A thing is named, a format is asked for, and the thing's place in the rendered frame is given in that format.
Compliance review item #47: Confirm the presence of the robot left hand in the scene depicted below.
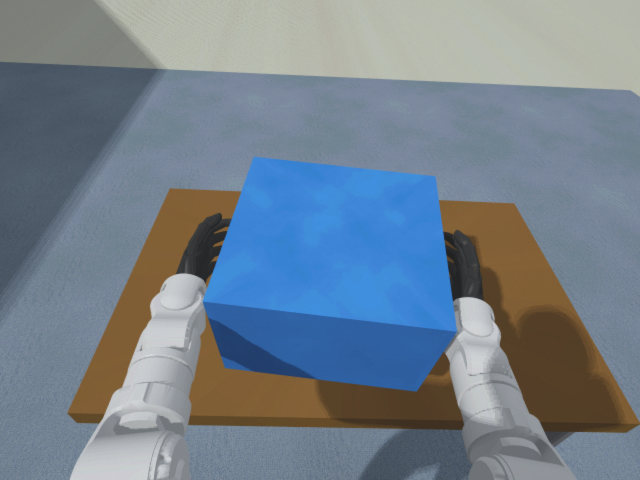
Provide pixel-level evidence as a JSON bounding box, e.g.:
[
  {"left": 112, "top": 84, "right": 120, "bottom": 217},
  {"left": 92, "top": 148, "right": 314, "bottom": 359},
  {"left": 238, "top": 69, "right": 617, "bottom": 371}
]
[{"left": 176, "top": 213, "right": 232, "bottom": 284}]

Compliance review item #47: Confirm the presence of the robot right upper arm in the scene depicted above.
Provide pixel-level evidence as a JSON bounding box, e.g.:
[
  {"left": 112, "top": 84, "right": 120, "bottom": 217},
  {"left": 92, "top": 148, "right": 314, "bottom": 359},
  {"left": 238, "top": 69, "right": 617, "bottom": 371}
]
[{"left": 468, "top": 453, "right": 577, "bottom": 480}]

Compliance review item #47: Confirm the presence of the right robot forearm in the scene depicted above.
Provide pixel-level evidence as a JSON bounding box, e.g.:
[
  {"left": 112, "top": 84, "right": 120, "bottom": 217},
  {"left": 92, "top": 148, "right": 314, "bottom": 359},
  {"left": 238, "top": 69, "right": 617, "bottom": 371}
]
[{"left": 444, "top": 297, "right": 576, "bottom": 478}]

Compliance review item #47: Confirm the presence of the robot left upper arm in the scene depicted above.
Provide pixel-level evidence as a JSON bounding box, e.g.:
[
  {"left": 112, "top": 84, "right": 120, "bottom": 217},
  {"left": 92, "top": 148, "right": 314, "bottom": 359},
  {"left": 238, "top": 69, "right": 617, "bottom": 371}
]
[{"left": 73, "top": 430, "right": 191, "bottom": 480}]

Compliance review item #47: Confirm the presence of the carton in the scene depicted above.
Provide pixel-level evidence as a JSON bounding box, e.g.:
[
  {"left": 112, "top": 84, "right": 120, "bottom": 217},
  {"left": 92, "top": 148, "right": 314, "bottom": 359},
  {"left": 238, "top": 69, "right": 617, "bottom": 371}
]
[{"left": 203, "top": 157, "right": 457, "bottom": 392}]

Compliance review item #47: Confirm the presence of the left robot forearm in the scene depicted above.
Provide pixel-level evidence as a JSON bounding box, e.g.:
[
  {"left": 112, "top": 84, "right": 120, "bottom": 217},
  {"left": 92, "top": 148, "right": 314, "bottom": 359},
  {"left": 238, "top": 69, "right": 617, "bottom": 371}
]
[{"left": 70, "top": 273, "right": 207, "bottom": 480}]

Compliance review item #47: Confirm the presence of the table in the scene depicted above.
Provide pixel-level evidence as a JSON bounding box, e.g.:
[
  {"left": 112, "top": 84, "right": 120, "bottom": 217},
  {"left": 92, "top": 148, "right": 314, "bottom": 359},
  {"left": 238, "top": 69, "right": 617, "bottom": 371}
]
[{"left": 68, "top": 188, "right": 640, "bottom": 447}]

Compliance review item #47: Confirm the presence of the robot right hand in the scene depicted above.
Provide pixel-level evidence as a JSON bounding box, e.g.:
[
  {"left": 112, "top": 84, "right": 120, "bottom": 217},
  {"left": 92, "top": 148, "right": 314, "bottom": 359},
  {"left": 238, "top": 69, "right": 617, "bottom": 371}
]
[{"left": 443, "top": 230, "right": 484, "bottom": 301}]

